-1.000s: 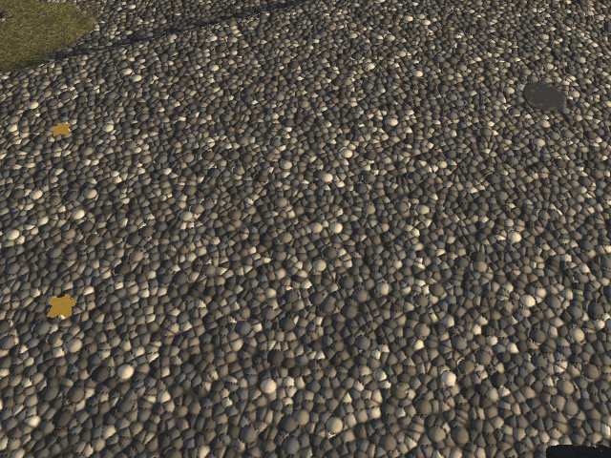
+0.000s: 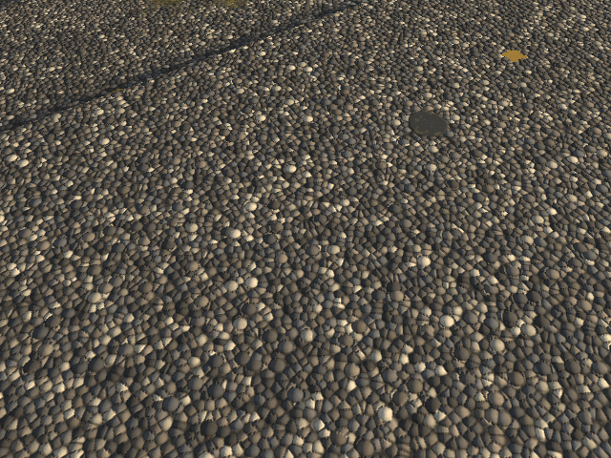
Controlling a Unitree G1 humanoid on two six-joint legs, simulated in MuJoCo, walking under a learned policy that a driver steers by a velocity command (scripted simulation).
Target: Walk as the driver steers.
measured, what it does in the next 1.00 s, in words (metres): walks ahead, turning left: left foot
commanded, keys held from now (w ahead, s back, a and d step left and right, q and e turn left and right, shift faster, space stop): w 0.38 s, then w+q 0.02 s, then q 0.60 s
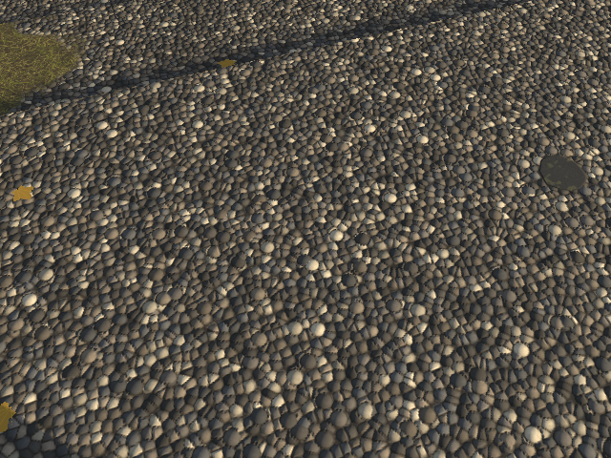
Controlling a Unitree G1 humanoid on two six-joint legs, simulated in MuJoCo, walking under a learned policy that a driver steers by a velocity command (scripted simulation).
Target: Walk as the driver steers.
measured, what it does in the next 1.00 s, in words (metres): steps on the spot, turning left: right foot, then left foot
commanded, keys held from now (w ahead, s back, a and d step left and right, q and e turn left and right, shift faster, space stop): q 0.68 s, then no key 0.12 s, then w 0.20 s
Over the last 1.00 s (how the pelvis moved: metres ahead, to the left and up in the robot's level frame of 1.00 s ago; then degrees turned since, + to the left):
0.27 0.00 0.00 17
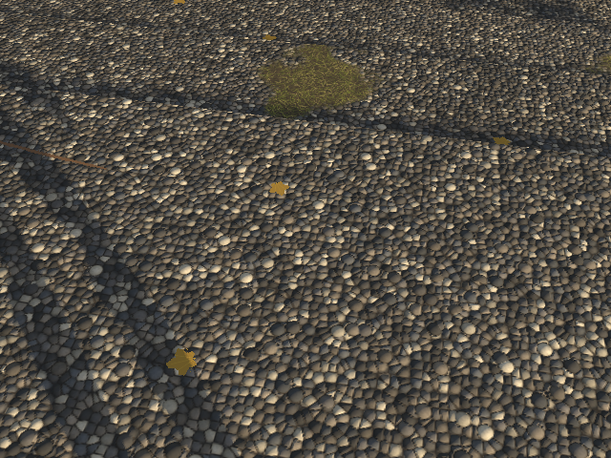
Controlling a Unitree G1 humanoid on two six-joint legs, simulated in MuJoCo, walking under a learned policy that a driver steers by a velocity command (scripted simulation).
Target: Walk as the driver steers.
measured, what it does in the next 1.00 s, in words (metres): walks ahead: right foot, then left foot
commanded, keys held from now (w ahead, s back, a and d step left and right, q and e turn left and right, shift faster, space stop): w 1.00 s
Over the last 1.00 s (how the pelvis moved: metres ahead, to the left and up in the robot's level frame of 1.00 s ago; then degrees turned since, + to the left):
0.04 0.00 0.01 30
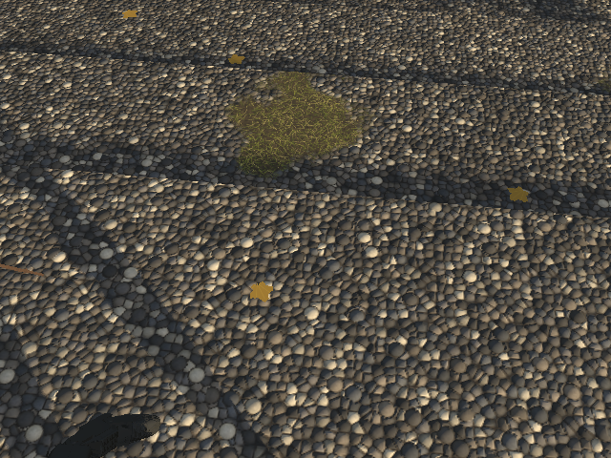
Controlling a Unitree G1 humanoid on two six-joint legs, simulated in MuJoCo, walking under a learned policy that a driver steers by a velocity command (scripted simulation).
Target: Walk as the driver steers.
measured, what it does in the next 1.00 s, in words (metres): walks ahead: right foot, then left foot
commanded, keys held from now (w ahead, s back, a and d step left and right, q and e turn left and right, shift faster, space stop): w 0.78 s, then w+e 0.22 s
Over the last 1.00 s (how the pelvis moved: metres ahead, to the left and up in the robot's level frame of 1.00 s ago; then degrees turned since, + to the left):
0.48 0.02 -0.01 0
